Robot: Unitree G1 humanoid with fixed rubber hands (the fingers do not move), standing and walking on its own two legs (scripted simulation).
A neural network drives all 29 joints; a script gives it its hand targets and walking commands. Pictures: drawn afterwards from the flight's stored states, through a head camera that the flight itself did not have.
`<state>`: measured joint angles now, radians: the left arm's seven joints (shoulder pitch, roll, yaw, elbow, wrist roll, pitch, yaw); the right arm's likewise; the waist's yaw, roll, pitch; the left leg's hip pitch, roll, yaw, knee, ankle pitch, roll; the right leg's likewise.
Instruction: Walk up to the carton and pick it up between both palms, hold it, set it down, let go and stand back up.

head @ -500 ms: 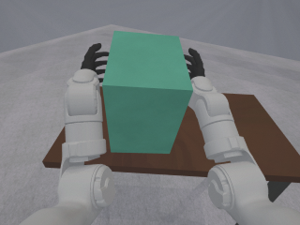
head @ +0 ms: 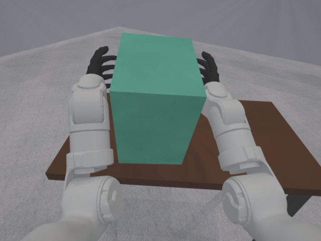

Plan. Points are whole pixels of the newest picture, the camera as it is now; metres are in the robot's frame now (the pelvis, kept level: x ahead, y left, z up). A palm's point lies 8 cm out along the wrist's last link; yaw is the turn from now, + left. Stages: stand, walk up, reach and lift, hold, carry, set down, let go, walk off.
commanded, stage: hold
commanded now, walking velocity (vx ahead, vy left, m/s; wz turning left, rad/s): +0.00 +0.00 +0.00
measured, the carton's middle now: (153, 102) +0.37 +0.03 +0.22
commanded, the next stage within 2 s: none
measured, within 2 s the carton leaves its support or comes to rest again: neither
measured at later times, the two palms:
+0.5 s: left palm (95, 80) +0.36 +0.15 +0.29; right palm (210, 85) +0.37 -0.10 +0.27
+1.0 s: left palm (96, 81) +0.36 +0.15 +0.28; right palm (209, 86) +0.38 -0.10 +0.27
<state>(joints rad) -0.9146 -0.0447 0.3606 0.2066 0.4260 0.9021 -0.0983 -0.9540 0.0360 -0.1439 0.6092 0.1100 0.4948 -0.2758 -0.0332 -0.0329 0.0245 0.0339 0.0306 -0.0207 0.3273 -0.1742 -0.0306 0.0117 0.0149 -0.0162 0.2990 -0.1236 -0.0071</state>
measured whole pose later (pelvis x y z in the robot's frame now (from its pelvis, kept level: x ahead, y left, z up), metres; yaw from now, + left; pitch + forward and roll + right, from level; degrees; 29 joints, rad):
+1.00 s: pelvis +0.00 +0.00 +0.00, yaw +0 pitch -11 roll +0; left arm -0.91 -0.04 0.36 0.22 0.43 0.90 -0.10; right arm -0.95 0.04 -0.14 0.62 0.11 0.49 -0.28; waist -0.03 -0.03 0.02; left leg 0.03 0.03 -0.02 0.33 -0.17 -0.03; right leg 0.01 0.01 -0.02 0.30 -0.12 -0.01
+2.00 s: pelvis +0.00 +0.00 +0.00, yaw +0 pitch -11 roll +0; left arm -0.91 -0.04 0.36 0.21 0.43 0.90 -0.10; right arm -0.95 0.04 -0.14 0.62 0.11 0.49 -0.28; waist -0.03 -0.03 0.03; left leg 0.03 0.03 -0.02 0.33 -0.17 -0.03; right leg 0.01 0.02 -0.02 0.30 -0.12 -0.01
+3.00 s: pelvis +0.00 +0.00 +0.00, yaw +0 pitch -11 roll +0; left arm -0.91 -0.05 0.36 0.21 0.43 0.90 -0.10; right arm -0.95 0.04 -0.14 0.62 0.11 0.50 -0.28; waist -0.03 -0.03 0.02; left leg 0.03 0.03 -0.02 0.33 -0.17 -0.03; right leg 0.01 0.02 -0.02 0.30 -0.12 -0.01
